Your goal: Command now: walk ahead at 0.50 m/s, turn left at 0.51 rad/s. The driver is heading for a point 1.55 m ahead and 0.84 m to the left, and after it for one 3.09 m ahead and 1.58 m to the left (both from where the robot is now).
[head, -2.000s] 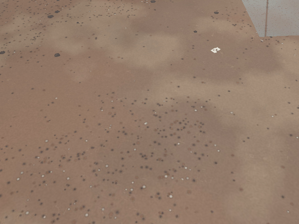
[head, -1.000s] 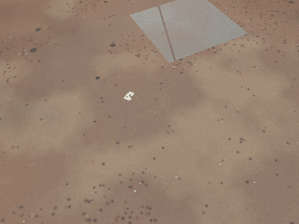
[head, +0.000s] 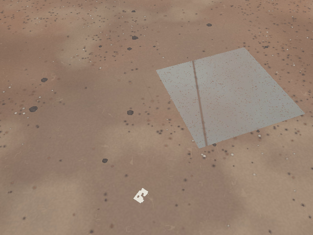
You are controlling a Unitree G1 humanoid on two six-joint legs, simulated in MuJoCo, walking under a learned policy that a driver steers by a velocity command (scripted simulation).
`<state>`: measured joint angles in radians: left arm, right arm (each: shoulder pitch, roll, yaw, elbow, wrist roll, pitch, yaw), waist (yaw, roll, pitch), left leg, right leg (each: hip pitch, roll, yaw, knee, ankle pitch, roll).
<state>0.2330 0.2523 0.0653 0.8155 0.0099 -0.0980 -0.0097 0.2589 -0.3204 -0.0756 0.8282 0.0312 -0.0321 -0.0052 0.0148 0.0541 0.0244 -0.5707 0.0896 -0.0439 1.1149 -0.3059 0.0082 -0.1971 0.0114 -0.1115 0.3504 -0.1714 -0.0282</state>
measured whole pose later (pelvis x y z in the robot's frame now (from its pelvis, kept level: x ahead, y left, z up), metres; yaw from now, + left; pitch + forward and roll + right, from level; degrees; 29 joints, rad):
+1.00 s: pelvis +0.54 +0.14 +0.00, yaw +36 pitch +1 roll -2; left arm 0.24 0.26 0.06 0.81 0.01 -0.10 -0.01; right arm 0.27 -0.32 -0.08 0.68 0.03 -0.01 -0.01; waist 0.03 0.05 0.02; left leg -0.56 0.05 -0.06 1.14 -0.32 0.01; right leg -0.21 0.02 -0.08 0.38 -0.19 -0.03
